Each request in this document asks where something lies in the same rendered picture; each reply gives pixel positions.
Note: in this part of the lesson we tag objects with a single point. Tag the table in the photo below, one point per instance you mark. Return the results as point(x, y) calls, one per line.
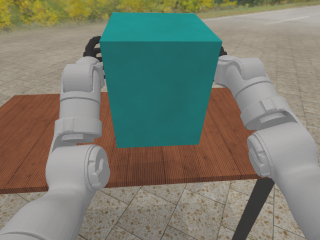
point(27, 124)

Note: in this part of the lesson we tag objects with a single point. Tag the robot left upper arm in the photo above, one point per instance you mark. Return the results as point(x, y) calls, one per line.
point(74, 174)

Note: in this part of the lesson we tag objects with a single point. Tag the robot right upper arm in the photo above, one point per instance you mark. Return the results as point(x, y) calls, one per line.
point(286, 154)

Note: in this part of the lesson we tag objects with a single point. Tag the right robot forearm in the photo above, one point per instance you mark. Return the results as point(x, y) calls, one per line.
point(260, 105)

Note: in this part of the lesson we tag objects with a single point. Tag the carton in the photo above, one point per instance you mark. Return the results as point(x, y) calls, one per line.
point(159, 70)

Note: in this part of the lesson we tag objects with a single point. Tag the robot left hand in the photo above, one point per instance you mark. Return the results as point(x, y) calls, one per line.
point(90, 51)

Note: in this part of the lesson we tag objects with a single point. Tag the left robot forearm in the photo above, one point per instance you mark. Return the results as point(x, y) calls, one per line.
point(80, 100)

